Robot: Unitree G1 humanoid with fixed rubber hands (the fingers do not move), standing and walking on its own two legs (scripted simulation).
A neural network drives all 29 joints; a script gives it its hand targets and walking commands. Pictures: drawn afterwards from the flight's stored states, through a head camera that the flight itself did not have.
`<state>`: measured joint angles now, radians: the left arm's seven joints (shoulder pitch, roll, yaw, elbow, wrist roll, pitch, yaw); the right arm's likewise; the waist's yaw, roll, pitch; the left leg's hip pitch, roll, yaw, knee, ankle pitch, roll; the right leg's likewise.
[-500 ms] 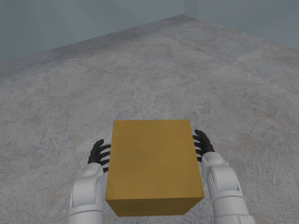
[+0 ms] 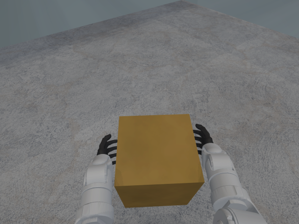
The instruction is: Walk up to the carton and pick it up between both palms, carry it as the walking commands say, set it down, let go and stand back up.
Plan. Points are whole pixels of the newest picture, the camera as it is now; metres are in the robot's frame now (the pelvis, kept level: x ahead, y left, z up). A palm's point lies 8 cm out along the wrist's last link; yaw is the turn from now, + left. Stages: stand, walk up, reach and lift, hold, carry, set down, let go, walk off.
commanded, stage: set down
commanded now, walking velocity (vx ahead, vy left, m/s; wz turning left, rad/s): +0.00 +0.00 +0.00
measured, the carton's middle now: (155, 163) +0.31 +0.03 -0.06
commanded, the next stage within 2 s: none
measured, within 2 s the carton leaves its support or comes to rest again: neither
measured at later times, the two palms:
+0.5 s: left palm (105, 171) +0.29 +0.20 -0.11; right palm (193, 156) +0.36 -0.09 -0.08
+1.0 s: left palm (110, 172) +0.32 +0.20 -0.19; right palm (187, 160) +0.39 -0.09 -0.16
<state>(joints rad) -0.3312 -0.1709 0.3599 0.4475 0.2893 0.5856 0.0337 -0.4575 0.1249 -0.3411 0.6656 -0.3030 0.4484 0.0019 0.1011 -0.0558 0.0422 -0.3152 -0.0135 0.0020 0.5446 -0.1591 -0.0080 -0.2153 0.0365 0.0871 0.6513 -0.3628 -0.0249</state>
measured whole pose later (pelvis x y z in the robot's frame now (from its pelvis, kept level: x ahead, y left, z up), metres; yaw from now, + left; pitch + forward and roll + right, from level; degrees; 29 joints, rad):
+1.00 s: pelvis -0.03 +0.02 -0.12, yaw -1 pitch +31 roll -2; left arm -0.52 -0.14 0.41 0.53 0.21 0.27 0.08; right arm -0.70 0.06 -0.37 0.77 -0.18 0.17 -0.02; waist 0.06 -0.07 -0.19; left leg -1.42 -0.01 -0.02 1.20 -0.31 0.01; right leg -1.29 0.08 0.06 1.28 -0.53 0.02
